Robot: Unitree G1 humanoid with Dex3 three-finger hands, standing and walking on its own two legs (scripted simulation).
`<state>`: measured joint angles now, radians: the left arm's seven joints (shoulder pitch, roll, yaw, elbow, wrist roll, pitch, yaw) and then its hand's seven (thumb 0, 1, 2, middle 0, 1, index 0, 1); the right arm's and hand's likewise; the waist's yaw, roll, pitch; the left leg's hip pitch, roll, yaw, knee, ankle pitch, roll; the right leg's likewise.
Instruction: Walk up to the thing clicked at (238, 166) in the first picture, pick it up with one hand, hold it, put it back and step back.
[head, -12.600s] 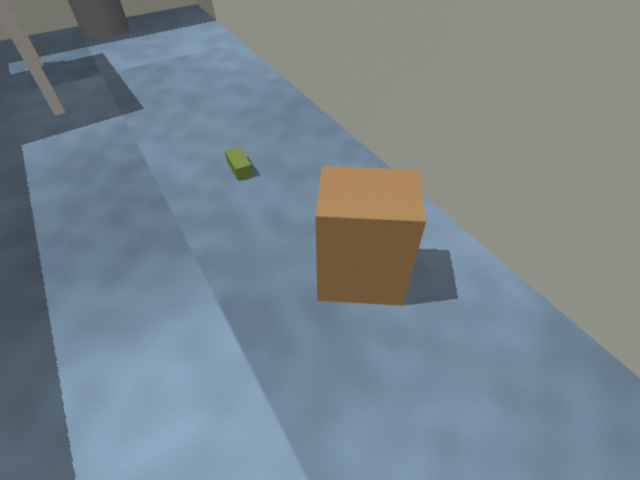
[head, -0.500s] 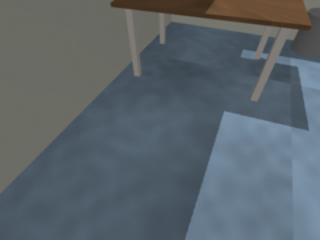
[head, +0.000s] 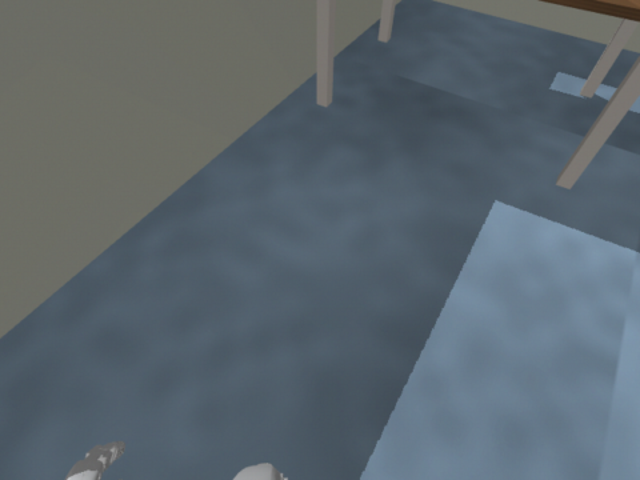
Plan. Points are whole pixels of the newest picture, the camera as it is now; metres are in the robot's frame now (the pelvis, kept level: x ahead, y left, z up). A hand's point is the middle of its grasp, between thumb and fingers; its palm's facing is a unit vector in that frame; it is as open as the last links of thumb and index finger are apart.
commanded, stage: walk up
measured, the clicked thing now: out of the picture +0.02 -1.10 -0.73
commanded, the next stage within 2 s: stand in 1.78 s
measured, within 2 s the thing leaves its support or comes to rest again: neither
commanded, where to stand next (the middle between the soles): +0.07 +0.01 m, yaw +28 degrees
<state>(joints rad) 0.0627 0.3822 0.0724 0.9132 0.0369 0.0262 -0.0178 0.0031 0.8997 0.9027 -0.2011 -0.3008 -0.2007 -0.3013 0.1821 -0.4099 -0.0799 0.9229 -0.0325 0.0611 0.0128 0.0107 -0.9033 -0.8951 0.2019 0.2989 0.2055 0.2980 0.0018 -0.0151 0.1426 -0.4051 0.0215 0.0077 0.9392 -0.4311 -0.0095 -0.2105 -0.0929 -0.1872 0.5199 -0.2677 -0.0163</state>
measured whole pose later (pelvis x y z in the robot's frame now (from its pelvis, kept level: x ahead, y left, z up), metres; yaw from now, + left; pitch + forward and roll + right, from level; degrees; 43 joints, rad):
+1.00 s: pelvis +0.01 -0.03 -0.02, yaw +27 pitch -3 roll -1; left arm 0.26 0.39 0.05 0.89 0.01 -0.01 0.00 0.00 0.90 0.90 -0.20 -0.30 -0.20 -0.30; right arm 0.15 -0.38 -0.02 0.84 -0.01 0.00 0.00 0.01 -0.90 -0.89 0.20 0.30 0.21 0.30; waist 0.03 0.02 0.11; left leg -0.37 -0.01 -0.07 0.75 -0.32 0.00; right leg -0.28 -0.05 -0.05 0.72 -0.38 0.01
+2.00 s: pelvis +0.02 -0.03 +0.01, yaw +30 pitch -2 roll +0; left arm 0.10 0.36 0.00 1.15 0.01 -0.02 -0.01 0.00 0.90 0.90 -0.20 -0.30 -0.20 -0.30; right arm 0.08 -0.35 -0.01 1.15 -0.01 -0.01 0.01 0.01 -0.90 -0.90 0.20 0.30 0.20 0.30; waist 0.00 -0.01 0.06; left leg -0.14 0.01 -0.04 0.34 -0.16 -0.02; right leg -0.11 -0.04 -0.01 0.34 -0.19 0.03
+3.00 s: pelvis +0.03 -0.03 +0.01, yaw +29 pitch -2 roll +0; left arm 0.10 0.35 0.00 1.13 0.01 -0.01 0.00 0.00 0.90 0.90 -0.20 -0.30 -0.20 -0.30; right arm 0.09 -0.35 0.00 1.15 -0.01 -0.01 0.00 0.01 -0.90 -0.90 0.20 0.30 0.20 0.30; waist 0.00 0.00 0.05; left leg -0.12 0.03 -0.03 0.32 -0.17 -0.03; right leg -0.10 -0.02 -0.01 0.33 -0.20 0.01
